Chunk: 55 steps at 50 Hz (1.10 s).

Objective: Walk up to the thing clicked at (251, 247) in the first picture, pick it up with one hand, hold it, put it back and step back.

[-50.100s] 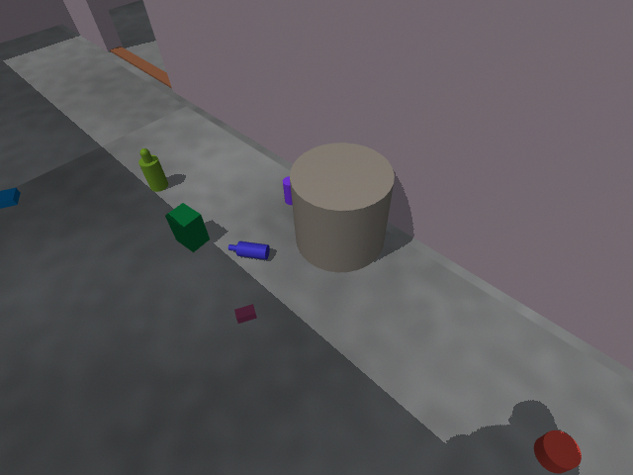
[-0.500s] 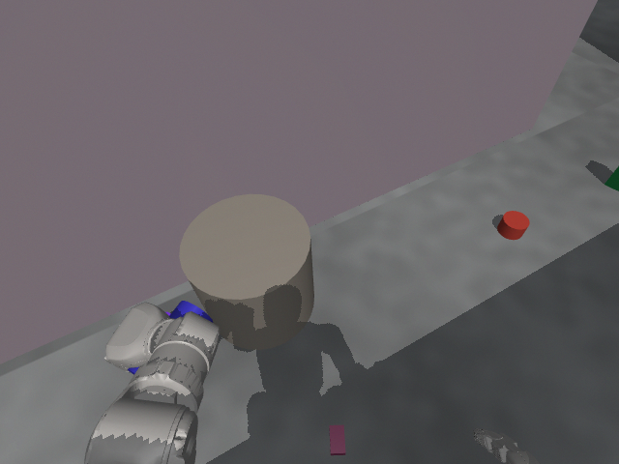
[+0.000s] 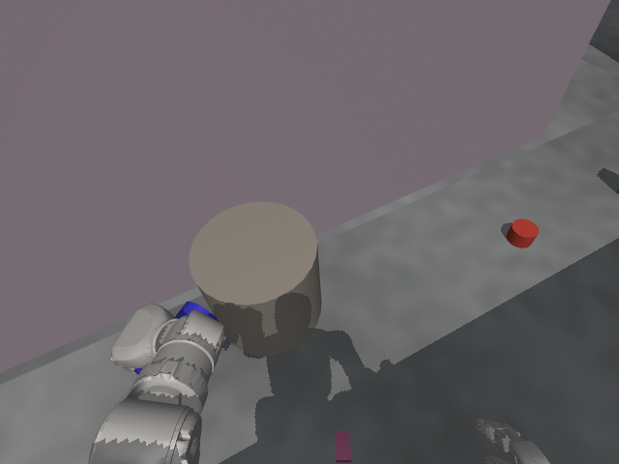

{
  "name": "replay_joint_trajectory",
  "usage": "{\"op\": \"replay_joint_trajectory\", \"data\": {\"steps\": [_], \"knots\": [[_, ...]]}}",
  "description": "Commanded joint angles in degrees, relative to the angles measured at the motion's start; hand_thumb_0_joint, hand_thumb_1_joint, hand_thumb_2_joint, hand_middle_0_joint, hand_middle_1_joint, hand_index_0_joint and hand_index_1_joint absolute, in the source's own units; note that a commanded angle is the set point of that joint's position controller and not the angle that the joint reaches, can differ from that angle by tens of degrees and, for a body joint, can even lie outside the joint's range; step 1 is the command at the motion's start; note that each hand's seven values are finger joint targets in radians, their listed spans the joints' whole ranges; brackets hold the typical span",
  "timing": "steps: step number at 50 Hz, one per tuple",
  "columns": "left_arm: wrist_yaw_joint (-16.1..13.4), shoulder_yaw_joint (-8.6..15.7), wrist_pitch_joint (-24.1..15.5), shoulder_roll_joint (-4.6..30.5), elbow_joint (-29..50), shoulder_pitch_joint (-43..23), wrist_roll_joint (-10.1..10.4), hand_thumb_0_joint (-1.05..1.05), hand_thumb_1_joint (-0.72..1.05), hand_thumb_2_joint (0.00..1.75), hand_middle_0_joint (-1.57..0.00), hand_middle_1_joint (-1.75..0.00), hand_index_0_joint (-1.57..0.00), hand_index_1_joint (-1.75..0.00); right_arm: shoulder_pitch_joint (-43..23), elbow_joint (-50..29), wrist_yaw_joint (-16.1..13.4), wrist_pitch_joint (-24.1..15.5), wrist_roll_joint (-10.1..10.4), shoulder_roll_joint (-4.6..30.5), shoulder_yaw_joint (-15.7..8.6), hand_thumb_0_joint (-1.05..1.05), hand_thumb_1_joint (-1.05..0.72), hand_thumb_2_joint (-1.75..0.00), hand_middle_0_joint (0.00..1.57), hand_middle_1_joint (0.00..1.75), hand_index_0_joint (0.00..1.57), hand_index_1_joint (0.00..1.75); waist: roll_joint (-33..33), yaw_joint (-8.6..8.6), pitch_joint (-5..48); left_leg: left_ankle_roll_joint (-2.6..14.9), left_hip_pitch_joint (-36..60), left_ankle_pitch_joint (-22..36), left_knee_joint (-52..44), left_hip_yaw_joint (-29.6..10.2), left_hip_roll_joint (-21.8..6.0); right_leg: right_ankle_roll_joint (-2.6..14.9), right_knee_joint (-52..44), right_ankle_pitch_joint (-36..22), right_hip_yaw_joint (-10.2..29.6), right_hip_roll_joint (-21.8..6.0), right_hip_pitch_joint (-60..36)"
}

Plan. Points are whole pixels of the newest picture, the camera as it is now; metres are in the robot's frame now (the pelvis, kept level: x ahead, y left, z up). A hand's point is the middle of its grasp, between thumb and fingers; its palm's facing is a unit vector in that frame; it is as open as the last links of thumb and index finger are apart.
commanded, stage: hold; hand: left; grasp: from above
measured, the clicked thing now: (170, 357) +0.31 +0.23 -0.08
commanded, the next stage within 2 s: crouch in 1.02 s
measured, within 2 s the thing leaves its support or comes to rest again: neither
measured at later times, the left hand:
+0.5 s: hand (173, 352) +0.30 +0.21 -0.03, palm faces -0.15 -0.43 -0.89, open 9.0 cm
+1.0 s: hand (173, 346) +0.31 +0.21 -0.03, palm faces -0.16 -0.42 -0.89, open 9.0 cm
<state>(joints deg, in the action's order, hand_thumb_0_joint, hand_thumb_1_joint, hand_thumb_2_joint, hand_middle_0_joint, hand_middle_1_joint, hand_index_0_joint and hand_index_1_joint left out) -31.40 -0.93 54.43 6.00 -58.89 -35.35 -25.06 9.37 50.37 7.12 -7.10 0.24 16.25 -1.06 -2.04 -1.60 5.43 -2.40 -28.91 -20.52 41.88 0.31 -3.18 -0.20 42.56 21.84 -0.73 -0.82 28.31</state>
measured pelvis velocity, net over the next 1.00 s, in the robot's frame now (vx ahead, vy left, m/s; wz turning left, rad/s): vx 0.00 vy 0.00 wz -0.01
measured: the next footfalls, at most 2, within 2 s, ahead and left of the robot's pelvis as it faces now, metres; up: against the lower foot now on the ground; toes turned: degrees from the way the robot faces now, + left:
none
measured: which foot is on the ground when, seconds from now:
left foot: down 0.00-1.00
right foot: down 0.00-1.00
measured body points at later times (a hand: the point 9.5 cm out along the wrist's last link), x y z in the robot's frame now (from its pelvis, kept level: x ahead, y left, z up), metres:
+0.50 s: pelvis -0.01 +0.00 +0.01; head +0.01 -0.02 +0.46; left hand +0.30 +0.23 +0.02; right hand +0.15 -0.24 -0.11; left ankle +0.00 +0.15 -0.71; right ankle -0.01 -0.12 -0.71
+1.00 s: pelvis +0.00 +0.00 +0.01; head +0.02 -0.01 +0.46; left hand +0.31 +0.23 +0.02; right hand +0.15 -0.25 -0.11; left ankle +0.00 +0.15 -0.71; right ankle -0.01 -0.12 -0.71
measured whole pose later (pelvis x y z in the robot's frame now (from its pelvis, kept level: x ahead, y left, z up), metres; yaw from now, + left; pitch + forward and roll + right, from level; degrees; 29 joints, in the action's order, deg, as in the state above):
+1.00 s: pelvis +0.00 +0.00 +0.01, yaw +0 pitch +6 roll +0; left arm -29.8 -3.4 56.6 5.1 -58.3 -36.2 -25.8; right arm 7.4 49.3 6.9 -7.7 1.0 15.6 -0.1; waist -1.8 -0.9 4.9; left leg -2.3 -24.4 -18.2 36.7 0.8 -3.2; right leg -0.2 37.5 19.5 -0.4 -0.7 24.0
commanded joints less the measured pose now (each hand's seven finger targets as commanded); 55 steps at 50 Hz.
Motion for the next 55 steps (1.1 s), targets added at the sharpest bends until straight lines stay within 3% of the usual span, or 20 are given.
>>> {"op": "replay_joint_trajectory", "data": {"steps": [1, 5, 14, 16, 18, 22, 24, 27, 29, 30, 31, 33, 37, 38, 41, 44, 49, 52, 53, 55], "knots": [[-2.45, -1.95, 0.56, 10.0, 11.19, -25.52, -3.8, 0.0, 0.66, 0.75, -1.03, -0.66, -1.0, -0.7, -4.45, -6.77, -0.27, -2.04, 0.62, 7.94, -2.16, 0.0, -0.9, -0.9, 0.2, 0.3, 0.2, 0.3, 1.94, 0.04, 18.78, 1.99, 9.19, 16.47, -4.97, 2.55, 3.59, -0.27, -6.11, -21.05, -0.85, 2.41, -10.16], [-2.02, -2.24, 1.56, 10.25, 9.4, -25.05, -3.43, 0.0, 0.67, 0.71, -1.03, -0.66, -1.0, -0.69, -5.39, -6.92, -0.41, -2.36, 0.92, 7.97, -1.68, 0.0, -0.9, -0.9, 0.2, 0.3, 0.2, 0.3, 3.16, 0.31, 16.24, 2.18, 8.76, 13.61, -6.22, 2.57, 3.64, -0.26, -7.94, -17.14, -0.69, 2.31, -9.88], [-0.95, -3.54, 1.57, 10.43, 12.34, -26.8, -3.73, 0.0, 0.69, 0.73, -1.04, -0.68, -1.02, -0.71, -7.28, -7.94, -0.68, -3.28, 1.32, 7.32, -0.61, 0.0, -0.9, -0.9, 0.2, 0.3, 0.2, 0.3, 3.09, 0.49, 16.45, 2.36, 10.37, 12.91, -7.87, 2.53, 3.67, -0.1, -9.63, -15.52, -0.32, 2.25, -10.85], [-0.87, -4.01, 1.62, 10.46, 12.7, -26.75, -4.78, 0.0, 0.7, 0.72, -1.04, -0.69, -1.02, -0.71, -7.64, -7.84, -0.59, -3.22, 1.31, 7.21, -0.47, 0.0, -0.9, -0.9, 0.2, 0.3, 0.2, 0.3, 2.29, 0.58, 16.86, 2.34, 10.53, 13.27, -7.89, 2.53, 3.81, -0.06, -10.02, -15.79, -0.16, 2.18, -11.3], [-0.85, -3.53, 1.71, 10.5, 13.31, -25.84, -4.56, 0.0, 0.72, 0.74, -1.07, -0.67, -1.04, -0.7, -7.99, -8.08, -0.59, -3.12, 1.27, 7.18, -0.73, 0.0, -0.9, -0.9, 0.2, 0.3, 0.2, 0.3, 2.74, 1.11, 18.86, 2.36, 11.29, 15.28, -7.61, 2.6, 3.7, -0.17, -9.21, -18.2, -0.08, 2.12, -12.49], [-0.54, -4.89, 2.27, 8.78, 14.73, -26.43, -4.5, 0.0, 0.7, 0.77, -1.07, -0.67, -1.04, -0.71, -8.15, -8.32, -0.61, -3.18, 1.45, 6.91, -0.36, 0.0, -0.9, -0.9, 0.2, 0.3, 0.2, 0.3, 2.47, 0.65, 18.49, 2.29, 12.28, 16.81, -8.26, 2.35, 3.54, -0.04, -9.24, -19.74, -0.58, 2.38, -12.85], [-0.53, -3.86, 2.49, 9.84, 12.43, -24.99, -4.74, 0.0, 0.71, 0.77, -1.08, -0.64, -1.04, -0.69, -8.21, -7.99, -0.64, -3.1, 1.27, 7.18, -0.67, 0.0, -0.9, -0.9, 0.2, 0.3, 0.2, 0.3, 2.76, 1.08, 17.54, 2.17, 11.5, 16.47, -8.4, 2.45, 3.42, -0.01, -9.14, -19.0, -0.46, 2.44, -12.4], [-0.31, -4.55, 2.75, 8.67, 11.1, -25.99, -4.55, 0.0, 0.71, 0.77, -1.09, -0.64, -1.05, -0.69, -8.12, -8.03, -0.61, -3.28, 1.38, 6.98, -0.42, 0.0, -0.9, -0.9, 0.2, 0.3, 0.2, 0.3, 3.68, 0.52, 15.76, 2.34, 11.24, 15.28, -8.83, 2.32, 3.35, 0.06, -10.17, -17.41, -0.42, 2.5, -11.27], [-0.34, -4.14, 2.81, 8.79, 9.39, -25.89, -4.13, 0.0, 0.7, 0.75, -1.08, -0.64, -1.04, -0.68, -8.08, -7.65, -0.55, -3.53, 1.31, 6.95, -0.59, 0.0, -0.9, -0.9, 0.2, 0.3, 0.2, 0.3, 3.46, 1.08, 14.9, 2.23, 10.56, 15.08, -9.0, 2.55, 3.34, 0.1, -10.24, -17.11, -0.42, 2.44, -11.31], [-0.2, -4.64, 2.6, 7.58, 9.46, -26.22, -4.31, 0.0, 0.7, 0.75, -1.07, -0.64, -1.04, -0.68, -8.33, -7.63, -0.42, -3.61, 1.27, 6.76, -0.49, 0.0, -0.9, -0.9, 0.2, 0.3, 0.2, 0.3, 4.08, 0.42, 15.84, 2.36, 10.78, 15.15, -8.92, 2.4, 3.26, 0.13, -10.5, -17.33, -0.09, 2.35, -11.14], [-0.34, -4.59, 2.37, 7.49, 9.77, -26.0, -4.09, 0.0, 0.69, 0.76, -1.08, -0.64, -1.03, -0.68, -8.33, -7.98, -0.4, -3.57, 1.45, 6.89, -0.79, 0.0, -0.9, -0.9, 0.2, 0.3, 0.2, 0.3, 3.1, 1.15, 15.62, 2.2, 10.85, 15.57, -8.74, 2.74, 3.44, 0.1, -10.47, -17.82, -0.1, 2.24, -11.61], [-0.35, -4.82, 2.17, 6.96, 9.96, -25.1, -3.93, 0.0, 0.71, 0.79, -1.1, -0.64, -1.05, -0.69, -8.32, -8.01, -0.29, -3.62, 1.41, 6.85, -0.66, 0.0, -0.9, -0.9, 0.2, 0.3, 0.2, 0.3, 3.03, 0.8, 16.83, 2.24, 11.81, 16.49, -8.86, 2.49, 3.31, 0.3, -9.97, -18.82, -0.45, 2.38, -11.88], [-0.84, -4.14, 1.35, 8.52, 12.65, -28.44, -4.96, 0.0, 0.67, 0.78, -1.07, -0.63, -1.02, -0.68, -8.04, -8.16, -0.15, -3.22, 1.31, 7.12, -0.99, 0.0, -0.9, -0.9, 0.2, 0.3, 0.2, 0.3, 2.28, 0.52, 20.21, 2.29, 13.12, 20.11, -8.12, 2.36, 3.33, 0.13, -8.99, -23.68, -0.41, 2.36, -13.03], [-1.14, -3.64, 1.28, 9.77, 12.4, -27.72, -5.42, 0.0, 0.68, 0.76, -1.07, -0.62, -1.03, -0.67, -7.91, -8.17, -0.28, -3.18, 1.2, 7.4, -1.33, 0.0, -0.9, -0.9, 0.2, 0.3, 0.2, 0.3, 1.3, 1.05, 19.71, 1.99, 12.95, 20.37, -8.19, 2.49, 3.16, 0.4, -8.59, -23.21, -0.6, 2.41, -13.32], [-1.48, -4.27, 1.29, 8.76, 12.62, -28.04, -5.77, 0.0, 0.67, 0.75, -1.07, -0.63, -1.02, -0.67, -6.89, -8.21, -0.38, -3.06, 1.14, 7.41, -1.27, 0.0, -0.9, -0.9, 0.2, 0.3, 0.2, 0.3, 1.66, 0.22, 20.13, 2.02, 13.68, 21.11, -8.31, 2.23, 3.12, 0.51, -8.19, -23.76, -1.08, 2.72, -12.76], [-1.78, -4.28, 1.44, 8.73, 14.55, -29.3, -5.5, 0.0, 0.69, 0.76, -1.09, -0.6, -1.04, -0.66, -7.23, -8.52, -0.34, -2.99, 1.09, 7.19, -1.28, 0.0, -0.9, -0.9, 0.2, 0.3, 0.2, 0.3, 0.75, 0.74, 20.03, 1.89, 13.59, 20.82, -8.61, 2.29, 3.14, 0.72, -8.57, -22.89, -1.21, 2.74, -13.13], [-1.12, -3.81, 1.89, 8.43, 11.06, -28.49, -4.85, 0.0, 0.67, 0.75, -1.07, -0.6, -1.02, -0.65, -6.39, -7.84, -0.31, -2.88, 1.32, 7.6, -1.63, 0.0, -0.9, -0.9, 0.2, 0.3, 0.2, 0.3, 1.86, 0.45, 19.38, 2.04, 12.88, 20.86, -8.41, 2.43, 3.14, 0.41, -8.96, -23.48, -0.88, 2.71, -13.04], [-1.0, -2.46, 2.27, 9.55, 7.6, -26.17, -4.76, 0.0, 0.66, 0.77, -1.08, -0.6, -1.03, -0.66, -6.44, -7.54, -0.06, -2.87, 1.26, 7.97, -2.04, 0.0, -0.9, -0.9, 0.2, 0.3, 0.2, 0.3, 2.95, 1.16, 18.38, 2.15, 11.12, 20.01, -8.27, 2.72, 3.19, 0.3, -9.2, -23.07, -0.51, 2.44, -13.14], [-0.81, -3.43, 2.17, 8.11, 7.98, -26.17, -4.52, 0.0, 0.68, 0.79, -1.09, -0.62, -1.04, -0.67, -6.47, -7.6, -0.02, -3.03, 1.28, 7.5, -1.89, 0.0, -0.9, -0.9, 0.2, 0.3, 0.2, 0.3, 3.08, 0.96, 18.02, 2.09, 11.44, 19.7, -8.85, 2.55, 3.12, 0.47, -9.53, -22.35, -0.94, 2.62, -13.06], [-0.65, -3.18, 2.06, 8.3, 5.92, -26.08, -4.53, 0.0, 0.7, 0.78, -1.1, -0.62, -1.05, -0.67, -6.06, -6.98, -0.02, -2.97, 1.34, 7.71, -2.01, 0.0, -0.9, -0.9, 0.2, 0.3, 0.2, 0.3, 3.29, 0.76, 16.64, 2.11, 10.76, 19.0, -8.69, 2.74, 3.07, 0.37, -9.88, -21.6, -0.65, 2.58, -11.99]]}}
